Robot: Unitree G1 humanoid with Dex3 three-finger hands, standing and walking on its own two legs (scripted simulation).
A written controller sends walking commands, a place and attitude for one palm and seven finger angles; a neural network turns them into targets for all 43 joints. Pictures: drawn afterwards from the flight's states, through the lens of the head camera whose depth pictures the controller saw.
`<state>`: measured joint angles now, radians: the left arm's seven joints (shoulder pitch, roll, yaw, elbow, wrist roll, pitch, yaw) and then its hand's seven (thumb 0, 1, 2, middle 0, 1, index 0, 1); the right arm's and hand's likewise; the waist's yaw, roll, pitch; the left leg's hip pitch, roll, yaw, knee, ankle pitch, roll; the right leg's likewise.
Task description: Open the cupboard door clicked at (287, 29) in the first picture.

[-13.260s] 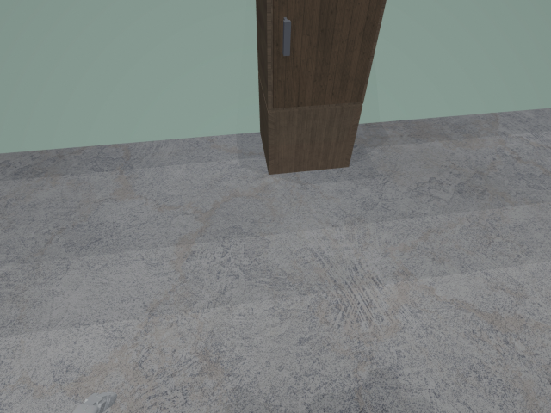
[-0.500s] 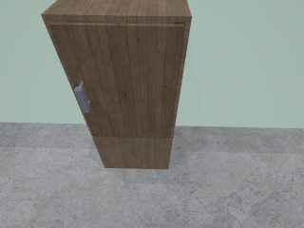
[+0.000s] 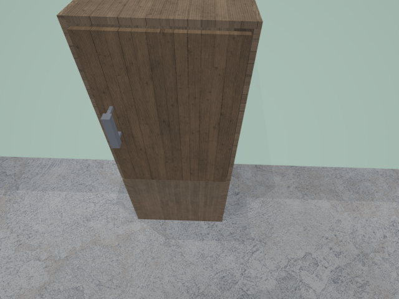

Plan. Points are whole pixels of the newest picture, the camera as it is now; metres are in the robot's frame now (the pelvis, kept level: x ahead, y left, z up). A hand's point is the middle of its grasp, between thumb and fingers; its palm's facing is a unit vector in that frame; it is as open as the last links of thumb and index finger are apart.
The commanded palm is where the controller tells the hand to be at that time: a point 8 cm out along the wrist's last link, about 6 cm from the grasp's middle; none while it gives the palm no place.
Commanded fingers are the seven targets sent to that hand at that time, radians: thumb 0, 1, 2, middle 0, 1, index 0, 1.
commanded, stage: come to a stop and stand still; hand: left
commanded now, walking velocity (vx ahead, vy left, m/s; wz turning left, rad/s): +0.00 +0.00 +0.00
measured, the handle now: (113, 127) +0.57 +0.30 -0.03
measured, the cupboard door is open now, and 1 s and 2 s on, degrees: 0 0 0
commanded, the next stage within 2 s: look again from close up in 0.58 s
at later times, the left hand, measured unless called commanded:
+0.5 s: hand out of the picture +0.01 +0.17 -0.18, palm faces +0.04 -0.98 -0.17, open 7.3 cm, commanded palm none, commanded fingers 0.00 0.90 0.90 -0.20 -0.30 -0.20 -0.30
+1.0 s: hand out of the picture +0.03 +0.20 -0.17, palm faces +0.01 -0.97 -0.23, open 7.4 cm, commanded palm none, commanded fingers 0.00 0.90 0.90 -0.20 -0.30 -0.20 -0.30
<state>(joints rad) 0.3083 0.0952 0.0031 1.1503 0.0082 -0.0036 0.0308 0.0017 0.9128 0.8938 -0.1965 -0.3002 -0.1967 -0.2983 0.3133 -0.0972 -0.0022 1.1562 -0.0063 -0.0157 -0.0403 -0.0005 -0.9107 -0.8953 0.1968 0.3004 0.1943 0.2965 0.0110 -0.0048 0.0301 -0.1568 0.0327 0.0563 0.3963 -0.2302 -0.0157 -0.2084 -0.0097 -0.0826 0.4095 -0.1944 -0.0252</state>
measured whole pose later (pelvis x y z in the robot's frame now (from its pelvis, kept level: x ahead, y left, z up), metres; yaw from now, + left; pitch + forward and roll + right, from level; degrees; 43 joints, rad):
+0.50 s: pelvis +0.03 +0.01 +0.00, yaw +0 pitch -1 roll +0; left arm 0.29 0.13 0.00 1.14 0.01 -0.01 0.04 0.01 0.92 0.89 -0.20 -0.30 -0.20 -0.30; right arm 0.29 -0.12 0.00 1.16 0.00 -0.03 -0.04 0.00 -0.91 -0.90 0.20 0.30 0.19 0.30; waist 0.01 0.00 0.03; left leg -0.10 0.02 0.06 0.38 -0.26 -0.01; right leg -0.16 -0.02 -0.08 0.40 -0.23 -0.01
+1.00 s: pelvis +0.02 +0.02 -0.01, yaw -1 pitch -1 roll +1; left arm 0.27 0.15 -0.02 1.11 0.01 -0.01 0.03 0.00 0.91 0.89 -0.20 -0.30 -0.20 -0.30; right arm 0.29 -0.18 0.02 1.07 -0.02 -0.02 -0.03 0.01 -0.93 -0.90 0.20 0.30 0.19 0.30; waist 0.00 0.04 0.03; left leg -0.14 0.00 0.08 0.47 -0.31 0.02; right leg -0.21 -0.05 -0.05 0.52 -0.28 0.01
